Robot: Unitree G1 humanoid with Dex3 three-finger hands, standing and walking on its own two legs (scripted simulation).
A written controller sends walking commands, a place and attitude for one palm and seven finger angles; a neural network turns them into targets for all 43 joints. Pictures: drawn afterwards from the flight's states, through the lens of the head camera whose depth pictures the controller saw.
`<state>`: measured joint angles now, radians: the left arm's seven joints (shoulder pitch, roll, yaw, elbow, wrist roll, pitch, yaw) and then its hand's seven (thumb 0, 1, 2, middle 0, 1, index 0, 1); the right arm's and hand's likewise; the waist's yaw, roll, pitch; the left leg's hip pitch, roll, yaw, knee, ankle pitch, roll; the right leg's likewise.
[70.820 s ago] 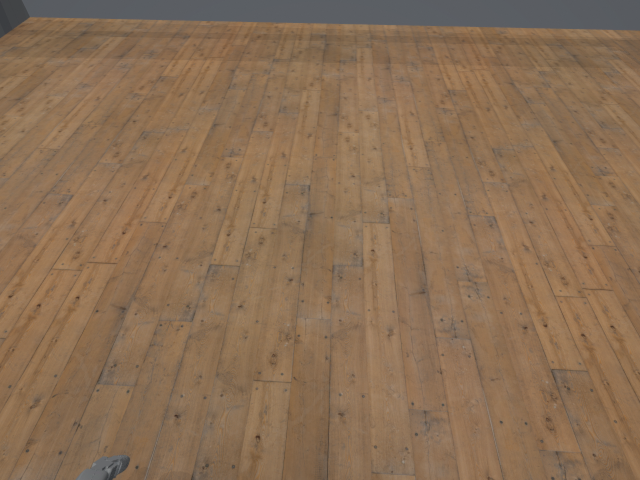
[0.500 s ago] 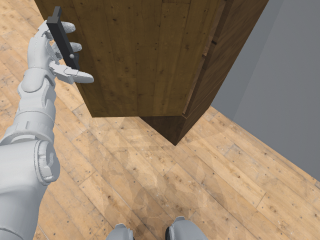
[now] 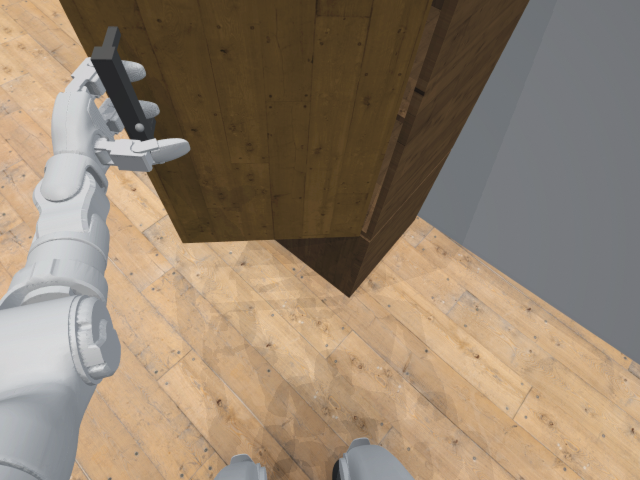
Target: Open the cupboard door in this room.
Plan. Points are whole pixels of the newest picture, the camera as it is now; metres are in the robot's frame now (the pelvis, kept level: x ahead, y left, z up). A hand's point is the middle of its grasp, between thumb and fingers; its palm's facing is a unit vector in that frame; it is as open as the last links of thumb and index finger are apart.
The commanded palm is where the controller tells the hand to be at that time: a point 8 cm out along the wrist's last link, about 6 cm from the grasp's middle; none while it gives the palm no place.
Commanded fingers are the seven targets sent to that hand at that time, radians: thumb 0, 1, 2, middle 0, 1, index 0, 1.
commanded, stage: close the thumb around the handle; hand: left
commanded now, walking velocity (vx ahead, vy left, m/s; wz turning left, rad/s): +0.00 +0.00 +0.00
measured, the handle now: (131, 96) +0.57 +0.18 +0.11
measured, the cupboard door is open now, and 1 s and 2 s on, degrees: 44 56 84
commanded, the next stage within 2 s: pull the door open along its arc in 0.42 s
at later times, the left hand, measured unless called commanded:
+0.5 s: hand (144, 127) +0.52 +0.16 +0.11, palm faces -0.01 -1.00 +0.00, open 5.7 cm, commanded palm +0.50 +0.20 +0.11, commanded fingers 0.00 0.90 0.90 -0.40 -1.35 -0.40 -1.35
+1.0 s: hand (150, 180) +0.44 +0.14 +0.11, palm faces -0.06 -1.00 +0.00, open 6.0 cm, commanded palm +0.37 +0.21 +0.11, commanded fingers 0.00 0.90 0.90 -0.40 -1.35 -0.40 -1.35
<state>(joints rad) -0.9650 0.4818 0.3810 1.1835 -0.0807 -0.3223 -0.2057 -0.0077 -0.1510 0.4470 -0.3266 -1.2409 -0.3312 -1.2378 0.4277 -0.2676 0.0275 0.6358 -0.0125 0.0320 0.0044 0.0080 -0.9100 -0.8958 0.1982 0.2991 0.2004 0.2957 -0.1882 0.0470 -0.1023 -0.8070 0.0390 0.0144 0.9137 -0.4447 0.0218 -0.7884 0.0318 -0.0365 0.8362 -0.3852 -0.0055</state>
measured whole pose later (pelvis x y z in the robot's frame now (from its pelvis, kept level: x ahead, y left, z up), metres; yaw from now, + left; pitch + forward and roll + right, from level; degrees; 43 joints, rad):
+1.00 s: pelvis +0.02 +0.00 +0.02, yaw -1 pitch +15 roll -1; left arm -0.47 0.29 0.29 0.67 -0.20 -0.26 -0.21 0.00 0.72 0.74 -0.34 -1.34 -0.33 -1.33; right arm 0.40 -0.27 0.00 0.56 0.03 0.06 0.02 0.01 -0.91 -0.90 0.20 0.30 0.20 0.30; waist -0.11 0.05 -0.15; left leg -0.62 0.04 0.06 0.80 -0.43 0.02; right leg -0.63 0.04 0.01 0.76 -0.38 -0.01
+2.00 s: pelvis -0.01 -0.04 +0.02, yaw +4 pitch +4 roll +1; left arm -0.04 -0.10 -0.15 0.14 0.02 -0.10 0.52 0.01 0.14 0.57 -0.34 -1.27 -0.35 -1.27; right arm 0.20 -0.20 0.00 0.62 -0.06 0.04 -0.03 0.02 -0.91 -0.90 0.20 0.30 0.20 0.30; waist -0.01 0.05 -0.07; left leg -0.44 0.01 -0.02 0.73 -0.37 -0.03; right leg -0.45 0.01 -0.07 0.75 -0.38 -0.05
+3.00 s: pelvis -0.02 -0.01 +0.02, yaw +2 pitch +3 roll +0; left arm 0.00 0.04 -0.19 0.10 -0.07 -0.13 0.06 -0.01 -0.50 0.30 -0.17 -0.35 -0.18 -0.32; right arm 0.23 -0.20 0.05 0.54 0.01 -0.04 -0.01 0.02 -0.91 -0.90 0.20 0.30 0.20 0.30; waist 0.00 0.03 -0.05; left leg -0.43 -0.01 0.02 0.75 -0.37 0.01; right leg -0.44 -0.01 -0.03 0.76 -0.36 -0.01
